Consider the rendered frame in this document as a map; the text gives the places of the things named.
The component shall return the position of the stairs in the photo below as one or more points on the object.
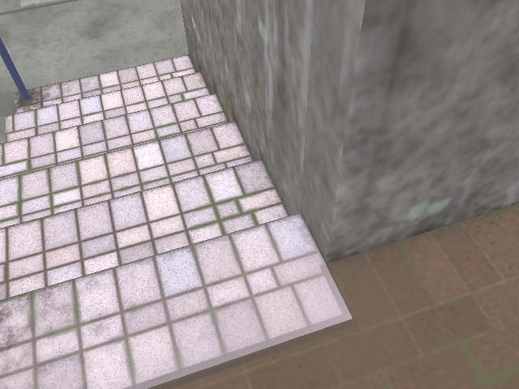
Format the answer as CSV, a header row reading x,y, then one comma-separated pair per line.
x,y
111,168

